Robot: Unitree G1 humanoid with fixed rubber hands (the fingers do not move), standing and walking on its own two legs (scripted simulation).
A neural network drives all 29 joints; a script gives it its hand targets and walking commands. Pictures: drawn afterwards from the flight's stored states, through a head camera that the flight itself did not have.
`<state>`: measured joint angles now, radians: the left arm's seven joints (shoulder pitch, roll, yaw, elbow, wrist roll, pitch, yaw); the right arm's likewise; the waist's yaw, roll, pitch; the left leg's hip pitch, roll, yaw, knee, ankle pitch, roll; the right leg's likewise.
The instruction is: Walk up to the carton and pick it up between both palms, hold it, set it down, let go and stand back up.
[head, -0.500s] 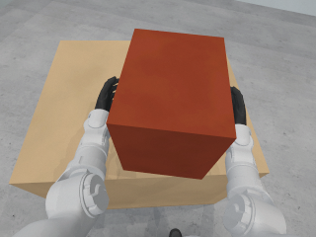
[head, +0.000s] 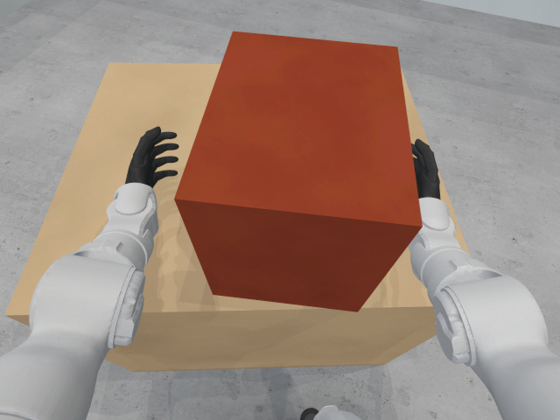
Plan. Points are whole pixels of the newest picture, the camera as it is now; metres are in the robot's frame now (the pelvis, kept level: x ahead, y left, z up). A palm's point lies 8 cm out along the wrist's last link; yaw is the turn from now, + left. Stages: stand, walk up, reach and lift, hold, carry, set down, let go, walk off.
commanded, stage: set down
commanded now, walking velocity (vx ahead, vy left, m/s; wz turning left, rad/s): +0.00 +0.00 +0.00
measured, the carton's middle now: (298, 179) +0.46 -0.05 +0.03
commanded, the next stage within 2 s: none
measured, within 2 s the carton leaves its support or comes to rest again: neither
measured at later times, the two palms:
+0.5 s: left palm (136, 144) +0.45 +0.17 +0.13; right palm (459, 159) +0.41 -0.26 +0.12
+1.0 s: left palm (128, 72) +0.47 +0.15 +0.22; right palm (528, 119) +0.39 -0.29 +0.21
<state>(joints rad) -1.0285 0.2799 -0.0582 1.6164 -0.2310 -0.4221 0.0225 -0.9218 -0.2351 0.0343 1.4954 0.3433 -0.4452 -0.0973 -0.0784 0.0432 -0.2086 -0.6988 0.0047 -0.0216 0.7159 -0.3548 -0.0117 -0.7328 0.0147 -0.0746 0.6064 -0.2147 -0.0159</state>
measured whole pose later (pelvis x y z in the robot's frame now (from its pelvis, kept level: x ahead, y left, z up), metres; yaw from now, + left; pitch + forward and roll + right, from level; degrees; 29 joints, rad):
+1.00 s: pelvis -0.01 -0.01 +0.03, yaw -2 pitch +8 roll +0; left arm -1.11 0.44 -0.11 1.12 -0.34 0.21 -0.03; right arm -0.94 -0.41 0.04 0.98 0.43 0.19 -0.07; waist -0.12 -0.01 -0.12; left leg -0.32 0.00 0.03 0.41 -0.23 0.01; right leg -0.39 0.02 -0.02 0.34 -0.09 -0.02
